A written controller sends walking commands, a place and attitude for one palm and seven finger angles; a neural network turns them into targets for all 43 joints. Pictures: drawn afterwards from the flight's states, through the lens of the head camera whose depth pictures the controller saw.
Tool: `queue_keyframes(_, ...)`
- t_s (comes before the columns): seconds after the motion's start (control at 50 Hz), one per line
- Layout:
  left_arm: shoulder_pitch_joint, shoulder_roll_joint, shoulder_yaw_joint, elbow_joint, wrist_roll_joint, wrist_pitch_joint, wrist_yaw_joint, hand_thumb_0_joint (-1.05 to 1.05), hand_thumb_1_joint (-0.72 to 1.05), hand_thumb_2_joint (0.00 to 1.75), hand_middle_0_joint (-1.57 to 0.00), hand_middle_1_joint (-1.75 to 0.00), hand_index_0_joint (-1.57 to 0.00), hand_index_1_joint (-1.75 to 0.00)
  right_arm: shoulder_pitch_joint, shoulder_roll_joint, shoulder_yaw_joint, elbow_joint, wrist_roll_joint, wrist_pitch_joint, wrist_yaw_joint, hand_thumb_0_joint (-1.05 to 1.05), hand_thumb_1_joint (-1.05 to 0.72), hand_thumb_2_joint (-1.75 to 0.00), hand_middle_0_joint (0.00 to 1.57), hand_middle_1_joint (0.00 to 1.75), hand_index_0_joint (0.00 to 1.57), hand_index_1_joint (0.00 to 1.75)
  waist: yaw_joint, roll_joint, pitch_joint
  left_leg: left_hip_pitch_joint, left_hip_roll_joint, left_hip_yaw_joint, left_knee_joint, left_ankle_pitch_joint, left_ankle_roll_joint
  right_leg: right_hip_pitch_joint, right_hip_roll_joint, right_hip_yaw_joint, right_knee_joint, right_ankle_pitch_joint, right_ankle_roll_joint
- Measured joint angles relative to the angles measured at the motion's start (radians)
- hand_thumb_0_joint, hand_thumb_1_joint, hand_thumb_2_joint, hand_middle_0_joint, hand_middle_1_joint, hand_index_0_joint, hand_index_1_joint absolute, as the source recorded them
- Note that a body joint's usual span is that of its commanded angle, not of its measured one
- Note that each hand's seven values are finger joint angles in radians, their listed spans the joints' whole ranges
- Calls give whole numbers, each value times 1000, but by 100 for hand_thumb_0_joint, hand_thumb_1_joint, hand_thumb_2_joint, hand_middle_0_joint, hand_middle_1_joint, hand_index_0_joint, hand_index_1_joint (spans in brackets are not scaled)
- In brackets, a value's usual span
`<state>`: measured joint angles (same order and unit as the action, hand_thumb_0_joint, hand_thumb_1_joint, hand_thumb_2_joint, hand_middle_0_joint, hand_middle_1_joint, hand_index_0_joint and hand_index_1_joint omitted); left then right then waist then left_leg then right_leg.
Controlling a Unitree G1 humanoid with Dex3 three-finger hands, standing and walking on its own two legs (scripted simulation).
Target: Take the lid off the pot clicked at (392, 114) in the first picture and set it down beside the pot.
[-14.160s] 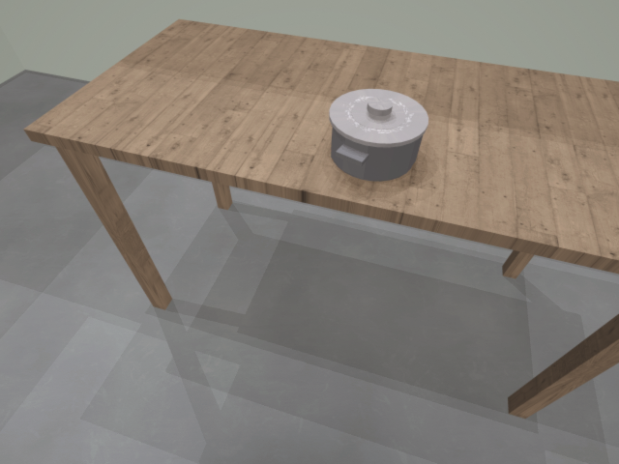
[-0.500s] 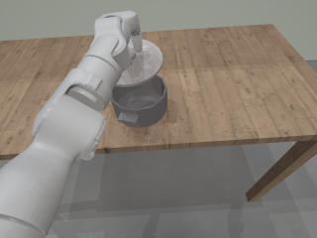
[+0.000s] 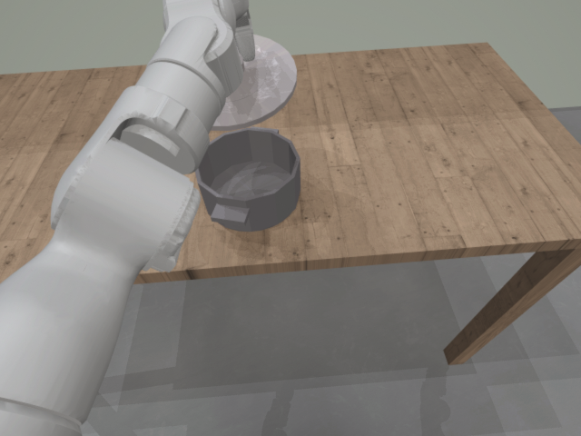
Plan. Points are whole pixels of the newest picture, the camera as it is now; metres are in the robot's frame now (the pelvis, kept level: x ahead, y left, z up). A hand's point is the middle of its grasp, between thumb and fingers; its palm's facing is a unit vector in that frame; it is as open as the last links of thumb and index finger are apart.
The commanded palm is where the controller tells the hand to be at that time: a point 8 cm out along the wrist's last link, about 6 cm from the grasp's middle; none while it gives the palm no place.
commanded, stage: lift the lid straight up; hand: left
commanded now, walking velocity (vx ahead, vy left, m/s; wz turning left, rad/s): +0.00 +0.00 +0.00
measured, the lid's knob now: (226, 65) +0.53 +0.04 +0.24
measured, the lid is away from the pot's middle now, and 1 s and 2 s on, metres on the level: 0.02 0.10 0.22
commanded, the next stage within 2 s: move the lid sideways beside the pot in 0.30 s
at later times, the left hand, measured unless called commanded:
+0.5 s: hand (217, 50) +0.49 +0.05 +0.28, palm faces -0.20 -0.10 -0.98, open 7.3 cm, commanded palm +0.49 +0.06 +0.34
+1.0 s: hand (140, 58) +0.50 +0.14 +0.27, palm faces -0.22 -0.09 -0.97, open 7.3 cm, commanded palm +0.49 +0.13 +0.34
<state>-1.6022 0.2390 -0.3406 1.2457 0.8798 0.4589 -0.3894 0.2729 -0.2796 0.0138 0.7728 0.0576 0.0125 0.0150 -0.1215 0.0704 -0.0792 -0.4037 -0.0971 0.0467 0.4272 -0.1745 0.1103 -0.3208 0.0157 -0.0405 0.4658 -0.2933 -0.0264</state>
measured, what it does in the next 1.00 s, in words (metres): stands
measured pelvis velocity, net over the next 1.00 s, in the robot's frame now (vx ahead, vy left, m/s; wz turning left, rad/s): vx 0.00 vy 0.00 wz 0.01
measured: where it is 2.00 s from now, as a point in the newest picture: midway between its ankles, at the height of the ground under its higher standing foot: outside the picture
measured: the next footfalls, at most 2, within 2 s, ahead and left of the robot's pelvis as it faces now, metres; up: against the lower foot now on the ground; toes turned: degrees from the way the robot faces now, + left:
none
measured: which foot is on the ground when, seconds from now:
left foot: down 0.00-1.00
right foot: down 0.00-1.00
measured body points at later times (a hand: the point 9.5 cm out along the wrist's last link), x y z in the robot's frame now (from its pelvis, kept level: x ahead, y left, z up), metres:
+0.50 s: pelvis +0.00 +0.00 +0.00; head +0.03 -0.03 +0.45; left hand +0.50 +0.05 +0.33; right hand +0.09 -0.26 -0.13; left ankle +0.02 +0.05 -0.74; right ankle -0.04 -0.10 -0.74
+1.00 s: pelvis +0.00 +0.00 +0.00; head +0.04 -0.01 +0.45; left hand +0.50 +0.14 +0.33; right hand +0.07 -0.27 -0.13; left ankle +0.02 +0.05 -0.74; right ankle -0.04 -0.10 -0.74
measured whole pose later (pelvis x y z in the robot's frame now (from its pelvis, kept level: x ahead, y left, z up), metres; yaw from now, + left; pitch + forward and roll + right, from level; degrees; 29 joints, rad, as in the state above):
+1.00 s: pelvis +0.00 +0.00 +0.00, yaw +0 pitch +7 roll -1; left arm -1.48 0.46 -0.33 1.05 0.94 0.36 -0.54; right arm 0.26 -0.29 0.00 0.72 0.06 0.07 0.01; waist -0.10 0.05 -0.05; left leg -0.38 -0.09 0.03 0.43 -0.18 0.11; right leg -0.27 0.03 -0.05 0.42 -0.28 -0.03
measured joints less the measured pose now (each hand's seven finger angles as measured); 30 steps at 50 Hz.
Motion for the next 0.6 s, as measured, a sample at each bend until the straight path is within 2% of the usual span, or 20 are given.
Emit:
queue_keyframes(0.08, -2, 19, 30, -14, 1, -2, -9, 1, 25, 70, -69, -96, -71, -98, 9, -1, 1, 1, -4, -6, -5, 0, -90, -90, 20, 30, 20, 30, -5, 2, 2, 3, 4, 4, -4, -1, 0, 3, 4, 6, -8, 4, 0)
queue_keyframes(0.16, -19, 31, 22, -7, 10, 3, -12, 1, 25, 70, -69, -96, -71, -98, 17, 2, -2, -1, -2, -13, -2, 1, -90, -90, 20, 30, 20, 30, -8, 0, -2, 4, 6, 6, -4, -4, -2, 5, 6, 8, -12, 4, -1)
queue_keyframes(0.22, -24, 37, 32, -3, 21, 7, -17, 1, 25, 70, -69, -96, -71, -98, 17, 1, 0, -1, -4, -5, 4, 0, -90, -90, 20, 30, 20, 30, -5, -1, -6, 4, 7, 7, -4, -5, -3, 6, 7, 9, -14, 4, -3)
queue_keyframes(0.28, -17, 36, 6, -12, 19, 16, -27, 1, 25, 70, -69, -96, -71, -98, 16, 1, -4, -6, -2, 3, 10, 1, -90, -90, 20, 30, 20, 30, 1, -1, -9, 2, 7, 4, -2, -6, -3, 6, 8, 6, -15, 3, -3)
queue_keyframes(0.34, 5, 28, -15, -52, 18, 11, -42, 1, 25, 70, -69, -96, -71, -98, 10, 0, -9, -9, -3, 4, 17, 1, -90, -90, 20, 30, 20, 30, 11, 1, -6, 3, 4, -3, 1, -5, -4, 8, 5, -1, -12, 1, -3)
queue_keyframes(0.42, 26, 17, -10, -86, 3, -10, -58, 1, 25, 70, -69, -96, -71, -98, -10, 0, -9, -13, -4, 3, 15, 1, -90, -90, 20, 30, 20, 30, 21, 6, -2, 11, 1, -9, 0, -4, -3, 19, 3, -7, -12, 0, -3)
queue_keyframes(0.46, 24, 13, -10, -82, 12, -12, -61, 1, 25, 70, -69, -96, -71, -98, -24, 2, -5, -17, -1, 3, 12, 1, -90, -90, 20, 30, 20, 30, 22, 5, 0, 14, 2, -9, 1, -3, -3, 21, 3, -7, -11, 0, -4)
queue_keyframes(0.6, 6, 52, 33, -29, 47, -6, -57, 1, 25, 70, -69, -96, -72, -98, -60, 12, 18, -38, 3, 20, -7, 0, -90, -90, 20, 30, 20, 30, 6, -7, 4, 16, 9, -1, -4, 0, -7, 19, 10, 2, -16, 7, -7)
